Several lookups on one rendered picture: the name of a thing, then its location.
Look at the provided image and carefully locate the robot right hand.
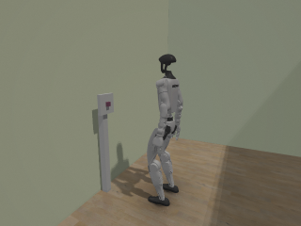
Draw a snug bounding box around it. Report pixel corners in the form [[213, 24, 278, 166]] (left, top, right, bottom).
[[170, 124, 181, 140]]

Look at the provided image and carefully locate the robot left hand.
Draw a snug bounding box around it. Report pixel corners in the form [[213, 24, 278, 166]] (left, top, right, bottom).
[[151, 135, 164, 157]]

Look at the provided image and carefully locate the right robot shin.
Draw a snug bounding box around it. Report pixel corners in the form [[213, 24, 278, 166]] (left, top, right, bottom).
[[159, 153, 174, 187]]

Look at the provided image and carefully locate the robot right thigh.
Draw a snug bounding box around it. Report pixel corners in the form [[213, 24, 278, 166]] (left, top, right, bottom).
[[160, 125, 177, 162]]

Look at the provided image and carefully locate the right robot upper arm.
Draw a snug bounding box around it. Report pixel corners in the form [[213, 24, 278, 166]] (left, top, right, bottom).
[[177, 79, 183, 106]]

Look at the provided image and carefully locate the panel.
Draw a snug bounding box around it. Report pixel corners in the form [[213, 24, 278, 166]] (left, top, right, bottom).
[[97, 92, 114, 193]]

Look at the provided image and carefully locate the robot left forearm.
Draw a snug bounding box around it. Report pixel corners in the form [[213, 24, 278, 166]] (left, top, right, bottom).
[[156, 104, 169, 137]]

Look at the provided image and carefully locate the left robot upper arm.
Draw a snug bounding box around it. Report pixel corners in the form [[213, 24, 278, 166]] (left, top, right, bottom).
[[155, 78, 170, 111]]

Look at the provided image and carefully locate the robot right forearm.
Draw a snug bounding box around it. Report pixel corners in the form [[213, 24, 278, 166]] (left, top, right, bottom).
[[174, 104, 183, 125]]

